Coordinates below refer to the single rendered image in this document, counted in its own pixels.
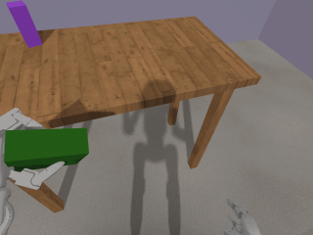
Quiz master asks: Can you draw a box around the sponge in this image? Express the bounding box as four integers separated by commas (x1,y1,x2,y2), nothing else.
4,127,89,171

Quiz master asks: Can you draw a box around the robot right hand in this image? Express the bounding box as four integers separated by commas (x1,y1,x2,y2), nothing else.
224,198,261,235

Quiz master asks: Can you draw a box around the robot left forearm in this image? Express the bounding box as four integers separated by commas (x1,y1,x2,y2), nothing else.
0,188,15,235

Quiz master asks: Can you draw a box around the table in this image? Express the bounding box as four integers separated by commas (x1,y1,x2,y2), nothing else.
0,16,262,212

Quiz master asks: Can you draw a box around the robot left hand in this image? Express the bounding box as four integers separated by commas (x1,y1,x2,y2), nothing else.
0,108,65,190

